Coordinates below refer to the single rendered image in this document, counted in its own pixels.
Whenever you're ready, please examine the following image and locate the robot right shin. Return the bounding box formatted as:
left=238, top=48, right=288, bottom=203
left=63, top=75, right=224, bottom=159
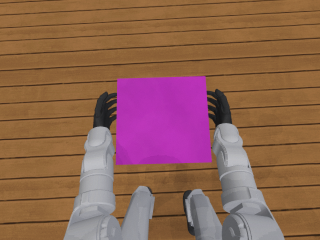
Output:
left=188, top=189, right=209, bottom=227

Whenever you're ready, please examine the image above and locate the robot right hand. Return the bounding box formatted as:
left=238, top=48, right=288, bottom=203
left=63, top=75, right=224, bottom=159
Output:
left=206, top=89, right=232, bottom=128

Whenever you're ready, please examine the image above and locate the robot right foot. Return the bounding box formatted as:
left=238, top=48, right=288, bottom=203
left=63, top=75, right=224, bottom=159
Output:
left=183, top=190, right=195, bottom=236

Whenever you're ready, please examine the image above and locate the carton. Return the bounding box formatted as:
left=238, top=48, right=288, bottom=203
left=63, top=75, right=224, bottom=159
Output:
left=116, top=76, right=212, bottom=165

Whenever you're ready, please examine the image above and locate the robot left forearm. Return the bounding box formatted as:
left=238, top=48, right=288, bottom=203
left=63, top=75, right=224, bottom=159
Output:
left=63, top=126, right=116, bottom=240

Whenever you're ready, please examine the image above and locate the right robot upper arm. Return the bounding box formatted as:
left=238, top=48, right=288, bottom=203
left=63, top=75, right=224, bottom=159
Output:
left=222, top=212, right=284, bottom=240

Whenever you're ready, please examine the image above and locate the robot left hand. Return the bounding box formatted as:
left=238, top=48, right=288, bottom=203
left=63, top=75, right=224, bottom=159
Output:
left=93, top=91, right=117, bottom=130

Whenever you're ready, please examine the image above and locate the robot right forearm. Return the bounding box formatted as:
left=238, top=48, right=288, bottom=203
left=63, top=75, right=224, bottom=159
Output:
left=212, top=123, right=285, bottom=240

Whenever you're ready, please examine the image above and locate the left robot upper arm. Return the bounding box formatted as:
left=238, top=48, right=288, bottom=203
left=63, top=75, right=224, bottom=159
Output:
left=64, top=214, right=123, bottom=240

